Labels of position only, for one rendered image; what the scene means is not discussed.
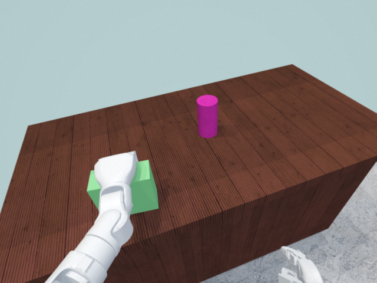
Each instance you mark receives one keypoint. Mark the sponge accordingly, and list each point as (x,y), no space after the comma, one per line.
(143,189)

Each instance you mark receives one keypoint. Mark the left robot hand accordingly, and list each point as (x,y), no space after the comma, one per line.
(116,168)

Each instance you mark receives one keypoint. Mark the robot left forearm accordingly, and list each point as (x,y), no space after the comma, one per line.
(91,259)

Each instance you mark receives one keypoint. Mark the right robot hand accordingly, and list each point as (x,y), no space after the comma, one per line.
(306,269)

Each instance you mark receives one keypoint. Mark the table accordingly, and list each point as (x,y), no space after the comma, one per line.
(289,153)

